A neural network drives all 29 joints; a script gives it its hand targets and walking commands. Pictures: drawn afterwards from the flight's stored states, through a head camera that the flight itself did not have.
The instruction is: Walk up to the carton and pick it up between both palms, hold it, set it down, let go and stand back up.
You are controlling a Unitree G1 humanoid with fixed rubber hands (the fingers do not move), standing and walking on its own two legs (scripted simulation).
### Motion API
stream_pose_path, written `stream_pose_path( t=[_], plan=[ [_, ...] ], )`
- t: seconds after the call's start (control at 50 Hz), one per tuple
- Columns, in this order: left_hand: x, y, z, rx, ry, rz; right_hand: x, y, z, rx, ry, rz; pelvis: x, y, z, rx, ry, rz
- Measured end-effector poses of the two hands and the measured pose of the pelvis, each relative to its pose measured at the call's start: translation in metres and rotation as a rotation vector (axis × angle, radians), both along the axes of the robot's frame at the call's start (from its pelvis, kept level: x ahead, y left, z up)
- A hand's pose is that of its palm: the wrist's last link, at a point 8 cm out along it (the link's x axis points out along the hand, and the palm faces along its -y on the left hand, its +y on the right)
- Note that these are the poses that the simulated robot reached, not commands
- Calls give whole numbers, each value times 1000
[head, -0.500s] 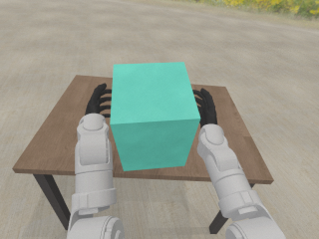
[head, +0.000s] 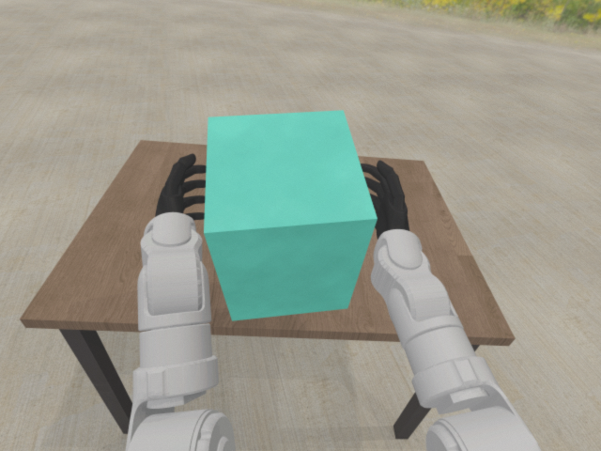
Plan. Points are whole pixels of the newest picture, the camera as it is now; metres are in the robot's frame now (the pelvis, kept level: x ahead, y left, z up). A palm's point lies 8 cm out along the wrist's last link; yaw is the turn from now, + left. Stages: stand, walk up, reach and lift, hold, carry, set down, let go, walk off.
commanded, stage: hold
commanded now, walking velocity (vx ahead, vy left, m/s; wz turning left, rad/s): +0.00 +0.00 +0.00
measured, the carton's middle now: (284, 221) +0.41 +0.01 +0.13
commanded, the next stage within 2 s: none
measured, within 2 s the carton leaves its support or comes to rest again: neither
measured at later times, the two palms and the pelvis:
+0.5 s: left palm (179, 219) +0.36 +0.14 +0.18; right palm (392, 227) +0.35 -0.12 +0.18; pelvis +0.00 +0.00 +0.00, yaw +0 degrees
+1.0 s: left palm (174, 219) +0.36 +0.15 +0.18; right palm (386, 225) +0.36 -0.12 +0.17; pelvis +0.00 +0.00 +0.00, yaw +0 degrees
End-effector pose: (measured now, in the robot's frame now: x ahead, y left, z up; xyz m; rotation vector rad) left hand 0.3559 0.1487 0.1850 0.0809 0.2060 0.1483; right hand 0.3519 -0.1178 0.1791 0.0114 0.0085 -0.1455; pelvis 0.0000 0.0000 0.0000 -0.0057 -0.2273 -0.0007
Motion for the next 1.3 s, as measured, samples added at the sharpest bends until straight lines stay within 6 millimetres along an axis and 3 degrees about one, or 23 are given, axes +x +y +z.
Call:
stream_pose_path(
  t=[1.3],
  plan=[
    [-2, -2, -4, 12, 3, 1, 0, -2, -3, 3, -9, 3, 4, -1, 0, 1, -10, 2]
  ],
)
